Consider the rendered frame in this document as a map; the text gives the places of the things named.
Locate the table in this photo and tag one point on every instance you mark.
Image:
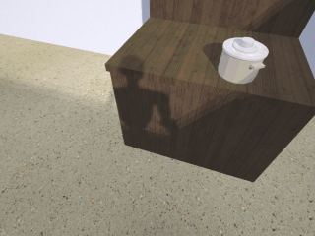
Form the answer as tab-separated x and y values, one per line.
172	101

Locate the knob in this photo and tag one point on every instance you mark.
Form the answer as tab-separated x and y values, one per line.
247	41

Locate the lid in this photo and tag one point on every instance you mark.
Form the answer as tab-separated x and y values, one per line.
233	48

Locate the pot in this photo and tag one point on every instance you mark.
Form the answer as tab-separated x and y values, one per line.
238	71

